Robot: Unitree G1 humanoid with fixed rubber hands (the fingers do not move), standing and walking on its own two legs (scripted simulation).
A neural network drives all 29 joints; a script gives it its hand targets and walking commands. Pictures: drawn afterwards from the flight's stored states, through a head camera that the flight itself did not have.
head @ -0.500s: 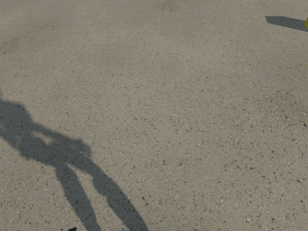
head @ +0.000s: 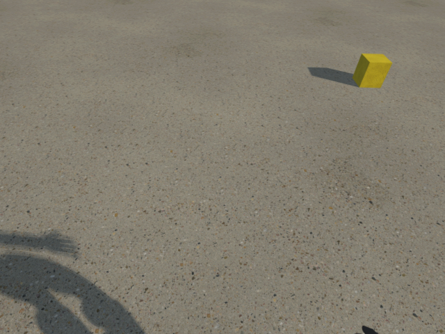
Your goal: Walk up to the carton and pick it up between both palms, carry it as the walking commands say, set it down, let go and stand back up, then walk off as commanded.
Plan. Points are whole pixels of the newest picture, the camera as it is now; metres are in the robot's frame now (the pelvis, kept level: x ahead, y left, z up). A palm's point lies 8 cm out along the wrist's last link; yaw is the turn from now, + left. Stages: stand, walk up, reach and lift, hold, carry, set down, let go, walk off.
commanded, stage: walk up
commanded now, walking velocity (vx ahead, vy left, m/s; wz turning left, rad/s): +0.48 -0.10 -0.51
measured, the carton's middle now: (371, 70) +2.61 -1.30 -0.65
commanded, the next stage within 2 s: none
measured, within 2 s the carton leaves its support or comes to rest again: neither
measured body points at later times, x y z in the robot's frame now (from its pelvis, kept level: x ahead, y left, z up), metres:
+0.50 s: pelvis +0.23 -0.13 -0.01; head +0.29 -0.13 +0.43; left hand +0.37 +0.09 -0.16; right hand +0.23 -0.41 -0.14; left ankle +0.18 +0.02 -0.66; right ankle +0.26 -0.27 -0.74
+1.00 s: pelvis +0.47 -0.18 +0.02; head +0.47 -0.13 +0.46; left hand +0.61 +0.04 -0.15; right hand +0.35 -0.42 -0.09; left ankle +0.46 -0.09 -0.74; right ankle +0.43 -0.41 -0.61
